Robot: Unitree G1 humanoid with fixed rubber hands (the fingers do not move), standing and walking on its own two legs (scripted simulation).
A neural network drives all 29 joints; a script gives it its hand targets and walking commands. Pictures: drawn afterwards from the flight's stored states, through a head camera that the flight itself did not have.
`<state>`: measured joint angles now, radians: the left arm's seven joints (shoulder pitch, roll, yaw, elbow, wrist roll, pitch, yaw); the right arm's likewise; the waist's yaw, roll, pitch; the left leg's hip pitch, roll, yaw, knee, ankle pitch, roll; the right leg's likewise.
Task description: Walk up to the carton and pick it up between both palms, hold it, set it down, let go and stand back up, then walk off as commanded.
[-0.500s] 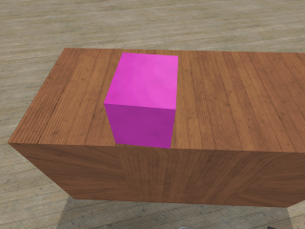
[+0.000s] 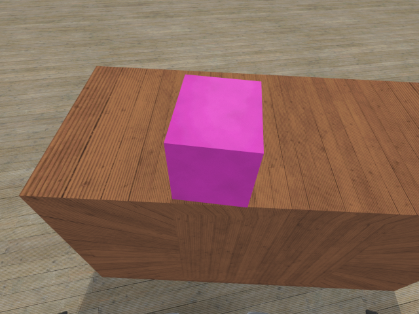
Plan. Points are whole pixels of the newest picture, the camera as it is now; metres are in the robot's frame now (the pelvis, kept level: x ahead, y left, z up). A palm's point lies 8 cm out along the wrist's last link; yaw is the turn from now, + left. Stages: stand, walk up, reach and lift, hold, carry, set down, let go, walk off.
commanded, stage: walk up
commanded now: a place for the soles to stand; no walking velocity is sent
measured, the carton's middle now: (216, 140) +0.49 +0.00 +0.03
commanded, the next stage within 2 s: reach and lift in 1.52 s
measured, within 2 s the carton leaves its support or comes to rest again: neither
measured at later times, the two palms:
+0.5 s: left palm out of the picture +0.12 +0.31 -0.08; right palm out of the picture +0.13 -0.33 -0.09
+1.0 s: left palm (51, 299) +0.17 +0.31 -0.08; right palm (376, 293) +0.19 -0.33 -0.09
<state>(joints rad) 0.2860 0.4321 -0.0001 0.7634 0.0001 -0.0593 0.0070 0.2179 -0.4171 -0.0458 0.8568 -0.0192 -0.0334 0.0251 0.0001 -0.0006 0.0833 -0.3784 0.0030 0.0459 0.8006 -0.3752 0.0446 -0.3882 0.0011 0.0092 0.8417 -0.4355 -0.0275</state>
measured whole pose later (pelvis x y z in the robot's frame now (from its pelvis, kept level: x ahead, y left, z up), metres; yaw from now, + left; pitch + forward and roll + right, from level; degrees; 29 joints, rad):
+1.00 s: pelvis +0.08 -0.01 +0.01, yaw +0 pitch -1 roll -1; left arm 0.25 0.44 0.00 0.76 0.00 -0.05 0.02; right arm 0.15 -0.42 -0.05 0.86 -0.01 -0.02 0.02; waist 0.00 0.02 0.10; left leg -0.30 0.00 0.05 0.75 -0.43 0.04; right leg -0.37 0.00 -0.01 0.72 -0.33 -0.02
